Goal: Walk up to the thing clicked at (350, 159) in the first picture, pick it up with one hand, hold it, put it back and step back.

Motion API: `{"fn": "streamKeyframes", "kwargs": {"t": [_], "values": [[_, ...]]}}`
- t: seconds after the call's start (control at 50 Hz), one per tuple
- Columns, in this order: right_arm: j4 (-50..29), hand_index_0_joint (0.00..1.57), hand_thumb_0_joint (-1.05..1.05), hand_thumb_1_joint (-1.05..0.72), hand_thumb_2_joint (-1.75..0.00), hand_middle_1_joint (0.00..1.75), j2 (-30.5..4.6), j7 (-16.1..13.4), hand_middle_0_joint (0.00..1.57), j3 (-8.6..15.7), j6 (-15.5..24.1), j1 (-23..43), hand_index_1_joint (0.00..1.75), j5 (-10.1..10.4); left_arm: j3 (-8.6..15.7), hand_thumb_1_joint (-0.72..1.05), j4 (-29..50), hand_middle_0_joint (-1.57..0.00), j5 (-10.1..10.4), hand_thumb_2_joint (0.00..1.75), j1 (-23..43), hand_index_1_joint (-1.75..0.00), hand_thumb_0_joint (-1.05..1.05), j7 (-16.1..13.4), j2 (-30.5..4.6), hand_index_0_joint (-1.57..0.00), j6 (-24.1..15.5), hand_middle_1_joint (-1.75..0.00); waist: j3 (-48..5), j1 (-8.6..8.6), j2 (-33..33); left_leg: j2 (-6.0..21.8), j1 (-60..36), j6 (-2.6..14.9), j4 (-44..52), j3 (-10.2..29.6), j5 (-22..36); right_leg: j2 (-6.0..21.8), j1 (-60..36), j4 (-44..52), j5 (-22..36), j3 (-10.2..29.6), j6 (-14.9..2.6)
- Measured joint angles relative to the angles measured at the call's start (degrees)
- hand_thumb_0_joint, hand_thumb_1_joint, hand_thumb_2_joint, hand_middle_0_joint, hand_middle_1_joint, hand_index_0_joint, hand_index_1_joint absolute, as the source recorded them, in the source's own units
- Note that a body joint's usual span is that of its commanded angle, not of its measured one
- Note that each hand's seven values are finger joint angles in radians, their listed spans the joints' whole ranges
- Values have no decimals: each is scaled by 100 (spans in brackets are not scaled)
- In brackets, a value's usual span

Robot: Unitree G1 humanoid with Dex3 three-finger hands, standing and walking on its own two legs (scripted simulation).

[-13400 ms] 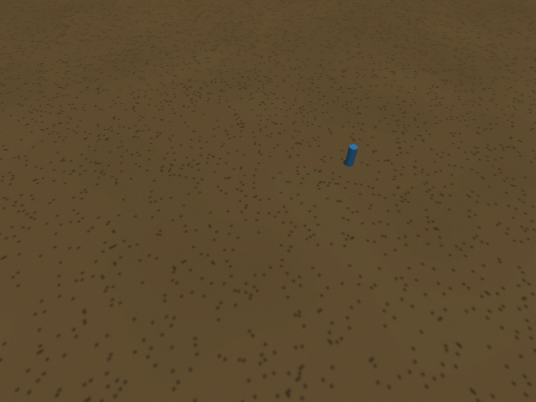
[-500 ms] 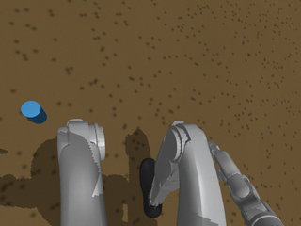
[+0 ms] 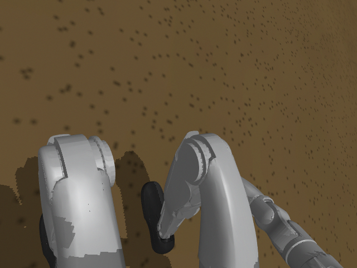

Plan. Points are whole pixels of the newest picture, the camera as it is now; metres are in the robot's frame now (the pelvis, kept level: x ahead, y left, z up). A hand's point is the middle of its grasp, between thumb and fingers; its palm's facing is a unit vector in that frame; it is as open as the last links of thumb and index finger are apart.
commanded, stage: close in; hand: left
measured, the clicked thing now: out of the picture +0.35 +0.31 -0.21
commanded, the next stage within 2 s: rest palm in 0.72 s
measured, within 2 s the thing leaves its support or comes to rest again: leaves its support in 1.60 s
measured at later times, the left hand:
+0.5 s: hand out of the picture +0.32 +0.32 -0.20, palm faces +0.42 -0.91 +0.01, open 17.4 cm
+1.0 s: hand out of the picture +0.33 +0.31 -0.20, palm faces +0.45 -0.89 +0.00, open 16.8 cm
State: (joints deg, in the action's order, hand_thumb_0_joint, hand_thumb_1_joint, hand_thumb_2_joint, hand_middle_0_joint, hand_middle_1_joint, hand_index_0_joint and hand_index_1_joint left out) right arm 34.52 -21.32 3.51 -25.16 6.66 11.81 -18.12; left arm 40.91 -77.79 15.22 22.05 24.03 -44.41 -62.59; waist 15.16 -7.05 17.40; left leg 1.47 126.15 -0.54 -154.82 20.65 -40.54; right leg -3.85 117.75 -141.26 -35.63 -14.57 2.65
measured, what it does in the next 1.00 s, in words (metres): stands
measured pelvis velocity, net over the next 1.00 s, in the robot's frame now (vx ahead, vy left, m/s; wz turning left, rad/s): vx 0.00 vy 0.01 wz -0.04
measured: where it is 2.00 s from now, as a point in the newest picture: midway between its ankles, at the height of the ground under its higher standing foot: (117, 245)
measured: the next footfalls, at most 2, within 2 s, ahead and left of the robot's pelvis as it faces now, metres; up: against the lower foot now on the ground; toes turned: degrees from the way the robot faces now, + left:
none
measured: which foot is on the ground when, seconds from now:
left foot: down 0.00-1.00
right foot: down 0.00-1.00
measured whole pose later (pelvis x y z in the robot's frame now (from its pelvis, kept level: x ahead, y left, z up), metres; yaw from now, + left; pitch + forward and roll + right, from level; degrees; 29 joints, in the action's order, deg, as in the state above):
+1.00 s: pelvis +0.00 +0.01 +0.00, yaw -2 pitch +7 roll -18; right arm 31.3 -21.6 8.8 -28.7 2.7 12.2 -21.1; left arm 32.8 -77.4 11.5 20.0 3.4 -41.3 -70.4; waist 17.8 -8.8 17.9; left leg 1.7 125.8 -0.2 -156.1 23.5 -40.9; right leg -5.3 116.9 -140.2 -34.4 -16.5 3.6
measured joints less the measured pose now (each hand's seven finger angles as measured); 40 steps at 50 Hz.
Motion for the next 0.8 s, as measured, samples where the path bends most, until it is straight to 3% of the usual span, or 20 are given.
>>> {"fn": "streamKeyframes", "kwargs": {"t": [0.06, 0.26, 0.42, 0.54, 0.66, 0.8], "values": [[3, 21, 0, -87, -89, 31, -38, 90, 21, -1, -62, -81, 30, -26, -187, -58, 129, -3, -76, 13, -140, -10, -2, -283, 67, -8, -75, -15, 18, 15, -62, -13, 24, 64, 1, 2, 69, -6, -45, 37, 35, -11, 21], [-51, 21, 0, -87, -89, 31, -71, 340, 21, -140, -135, -227, 30, -114, -764, -61, -97, -4, -44, 12, -132, -9, -2, -973, 213, -9, -416, -14, -45, -82, -133, 48, 39, 214, -16, -7, 117, -77, -101, 106, 94, -16, 53], [-259, 21, 0, -88, -89, 31, -37, 430, 21, -273, -203, -145, 30, -214, -670, -60, -221, -5, -224, 13, -60, -8, -2, -1337, 187, -8, -674, -12, 102, -182, 41, 45, -15, 155, -134, 139, 1, -122, -125, 64, 71, -108, 30], [-289, 21, 0, -88, -89, 30, -37, 457, 21, -294, -286, -54, 30, -276, -644, -58, 23, -5, -333, 15, -212, -9, -2, -1598, 195, -8, -744, -12, 284, -119, 83, -3, -29, 92, -162, 197, -22, -101, -136, 39, 50, -140, 54], [-194, 21, 0, -88, -89, 30, -6, 486, 21, -294, -306, 56, 30, -302, -785, -55, 73, -5, -249, 18, -181, -11, -2, -1842, 269, -6, -780, -12, 265, -103, 1, -15, -10, 73, -140, 180, -25, -85, -108, 35, 36, -118, 132], [-233, 21, 0, -88, -90, 30, 50, 495, 21, -318, -324, 156, 30, -291, -987, -52, -69, -4, -309, 20, -23, -11, -1, -1867, 261, -5, -788, -11, 190, -201, -30, 28, -3, 75, -132, 207, -32, -125, -68, 70, 83, -133, 149]]}}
